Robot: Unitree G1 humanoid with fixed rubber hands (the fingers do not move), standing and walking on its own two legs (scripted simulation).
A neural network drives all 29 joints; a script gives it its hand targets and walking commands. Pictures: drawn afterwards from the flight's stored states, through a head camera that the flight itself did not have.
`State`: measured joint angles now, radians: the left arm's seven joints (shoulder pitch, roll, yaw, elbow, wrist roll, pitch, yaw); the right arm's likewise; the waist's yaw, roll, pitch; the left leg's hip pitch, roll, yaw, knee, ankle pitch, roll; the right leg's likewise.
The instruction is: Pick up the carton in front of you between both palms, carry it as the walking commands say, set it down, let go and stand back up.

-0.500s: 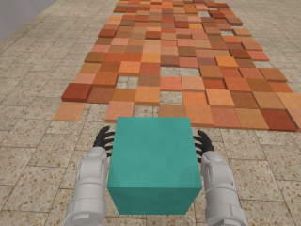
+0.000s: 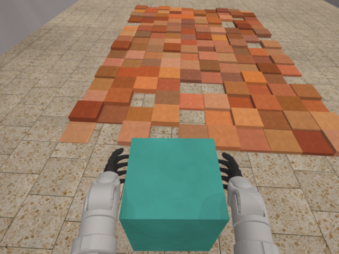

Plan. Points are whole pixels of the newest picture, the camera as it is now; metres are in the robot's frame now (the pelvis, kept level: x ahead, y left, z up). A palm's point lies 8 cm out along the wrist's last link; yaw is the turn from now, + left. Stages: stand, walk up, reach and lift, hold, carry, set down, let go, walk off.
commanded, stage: reach and lift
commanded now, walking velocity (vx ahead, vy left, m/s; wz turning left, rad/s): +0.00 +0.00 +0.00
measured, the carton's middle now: (172, 196) +0.28 +0.00 -0.04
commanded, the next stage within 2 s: hold in 0.10 s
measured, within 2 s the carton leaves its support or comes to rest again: neither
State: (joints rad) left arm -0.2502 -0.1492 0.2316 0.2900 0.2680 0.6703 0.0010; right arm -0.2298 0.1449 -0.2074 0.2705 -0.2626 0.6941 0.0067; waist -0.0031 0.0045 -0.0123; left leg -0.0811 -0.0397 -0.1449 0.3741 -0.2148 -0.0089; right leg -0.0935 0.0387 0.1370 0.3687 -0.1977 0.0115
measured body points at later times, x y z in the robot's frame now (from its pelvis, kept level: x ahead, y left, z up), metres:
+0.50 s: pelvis -0.01 +0.00 +0.00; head -0.06 +0.00 +0.45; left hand +0.29 +0.15 +0.04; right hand +0.29 -0.15 +0.04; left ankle +0.00 +0.13 -0.75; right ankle +0.01 -0.13 -0.75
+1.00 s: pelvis -0.01 +0.00 +0.00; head -0.05 +0.00 +0.45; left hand +0.29 +0.15 +0.04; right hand +0.29 -0.15 +0.04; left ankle +0.00 +0.13 -0.75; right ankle +0.01 -0.13 -0.75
